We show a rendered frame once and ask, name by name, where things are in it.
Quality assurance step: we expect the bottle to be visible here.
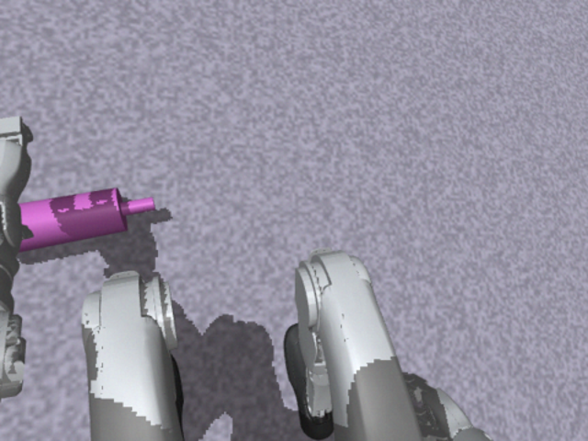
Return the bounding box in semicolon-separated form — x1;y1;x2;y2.
18;187;155;253

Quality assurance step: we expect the right robot foot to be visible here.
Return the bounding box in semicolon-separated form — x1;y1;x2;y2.
284;323;334;440

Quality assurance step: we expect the left robot arm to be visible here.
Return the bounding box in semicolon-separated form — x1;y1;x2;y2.
0;195;26;402

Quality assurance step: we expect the left robot hand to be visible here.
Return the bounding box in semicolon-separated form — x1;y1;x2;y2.
0;116;34;240

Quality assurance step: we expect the right robot hand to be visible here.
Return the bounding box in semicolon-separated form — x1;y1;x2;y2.
403;374;474;441

